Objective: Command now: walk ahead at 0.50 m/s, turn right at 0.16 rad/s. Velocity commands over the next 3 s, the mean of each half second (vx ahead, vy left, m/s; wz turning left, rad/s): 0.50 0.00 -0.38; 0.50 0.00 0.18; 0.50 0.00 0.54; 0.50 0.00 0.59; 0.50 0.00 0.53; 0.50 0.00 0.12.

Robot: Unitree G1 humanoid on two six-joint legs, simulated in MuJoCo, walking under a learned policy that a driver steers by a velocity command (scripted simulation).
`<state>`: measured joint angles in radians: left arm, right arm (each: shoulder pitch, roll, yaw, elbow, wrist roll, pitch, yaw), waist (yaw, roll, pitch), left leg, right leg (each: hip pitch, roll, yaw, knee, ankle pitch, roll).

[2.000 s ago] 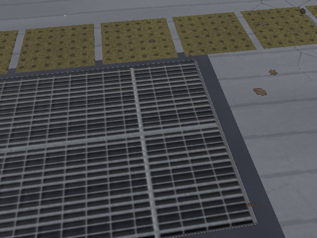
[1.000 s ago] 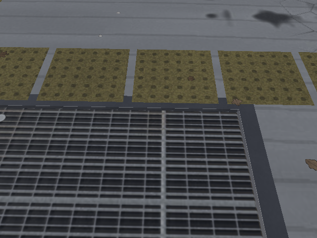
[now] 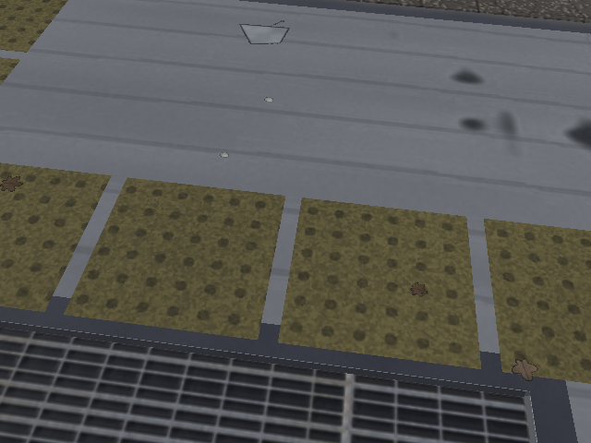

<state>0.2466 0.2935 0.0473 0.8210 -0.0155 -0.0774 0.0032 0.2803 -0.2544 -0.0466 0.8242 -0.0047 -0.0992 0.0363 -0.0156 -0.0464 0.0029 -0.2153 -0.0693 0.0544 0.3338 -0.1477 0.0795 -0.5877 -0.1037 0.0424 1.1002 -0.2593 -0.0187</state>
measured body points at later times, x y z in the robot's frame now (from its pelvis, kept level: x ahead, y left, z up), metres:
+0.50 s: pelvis +0.27 -0.09 -0.01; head +0.30 -0.10 +0.44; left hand +0.47 +0.14 -0.11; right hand +0.29 -0.37 -0.14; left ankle +0.19 +0.08 -0.64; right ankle +0.30 -0.16 -0.74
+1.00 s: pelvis +0.56 -0.10 -0.02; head +0.60 -0.10 +0.42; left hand +0.65 +0.18 -0.15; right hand +0.71 -0.37 -0.12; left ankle +0.66 -0.03 -0.74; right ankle +0.35 -0.18 -0.66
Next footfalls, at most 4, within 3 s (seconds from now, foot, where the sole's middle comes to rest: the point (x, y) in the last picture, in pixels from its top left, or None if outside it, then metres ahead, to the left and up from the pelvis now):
0.38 right None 0.34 -0.17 -0.78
0.92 left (309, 361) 0.70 -0.04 -0.78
1.40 right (378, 272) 0.96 -0.24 -0.78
1.92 left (254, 223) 1.14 0.11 -0.78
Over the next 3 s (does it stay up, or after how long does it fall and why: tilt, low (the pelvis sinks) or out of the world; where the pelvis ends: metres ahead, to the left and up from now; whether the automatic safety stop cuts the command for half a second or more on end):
stays up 1.48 0.33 -0.02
